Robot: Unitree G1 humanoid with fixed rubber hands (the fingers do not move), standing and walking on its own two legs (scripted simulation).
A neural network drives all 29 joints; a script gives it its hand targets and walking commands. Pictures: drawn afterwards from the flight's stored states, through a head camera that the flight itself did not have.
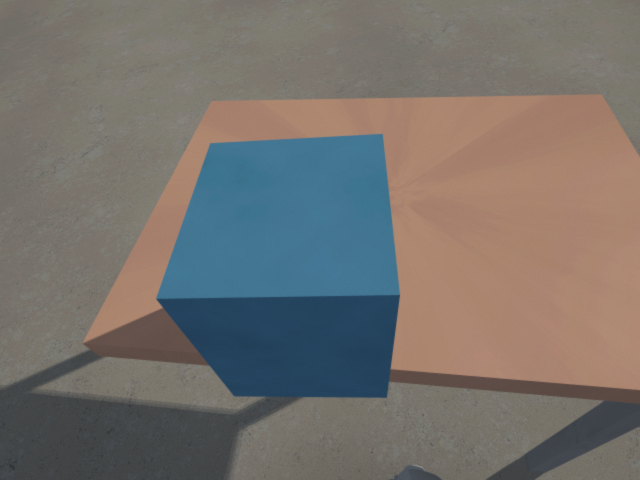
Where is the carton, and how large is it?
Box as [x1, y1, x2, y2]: [156, 134, 399, 397]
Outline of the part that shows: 382,134 210,143 156,299 234,395 386,397 399,290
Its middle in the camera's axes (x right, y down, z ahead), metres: -0.02 +0.04 +0.48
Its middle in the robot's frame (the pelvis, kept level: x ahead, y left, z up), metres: +0.35 +0.04 +0.07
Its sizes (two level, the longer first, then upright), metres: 0.210 0.200 0.250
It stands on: a table, 0.70 m high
